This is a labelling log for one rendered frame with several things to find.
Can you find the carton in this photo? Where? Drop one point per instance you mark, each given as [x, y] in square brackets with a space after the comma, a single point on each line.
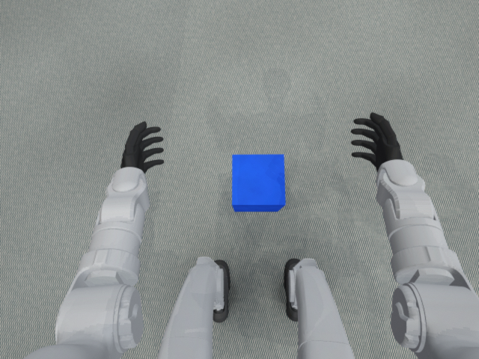
[258, 183]

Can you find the robot left thigh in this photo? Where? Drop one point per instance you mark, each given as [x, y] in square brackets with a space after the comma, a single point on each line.
[189, 332]

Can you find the right robot hand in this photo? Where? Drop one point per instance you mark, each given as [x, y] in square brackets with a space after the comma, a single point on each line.
[385, 145]

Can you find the left robot hand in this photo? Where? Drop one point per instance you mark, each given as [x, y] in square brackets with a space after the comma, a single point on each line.
[133, 155]

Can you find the left robot upper arm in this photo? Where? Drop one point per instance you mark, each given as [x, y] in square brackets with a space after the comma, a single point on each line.
[97, 322]

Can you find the left robot forearm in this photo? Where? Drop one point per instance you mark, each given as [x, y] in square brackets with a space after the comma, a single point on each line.
[112, 257]

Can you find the robot left foot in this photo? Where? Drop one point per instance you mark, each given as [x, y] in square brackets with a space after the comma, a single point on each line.
[220, 315]

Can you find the right robot upper arm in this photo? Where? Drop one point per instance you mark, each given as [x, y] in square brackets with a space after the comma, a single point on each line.
[436, 321]

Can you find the right robot forearm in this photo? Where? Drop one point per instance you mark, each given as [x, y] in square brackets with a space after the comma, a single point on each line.
[420, 251]

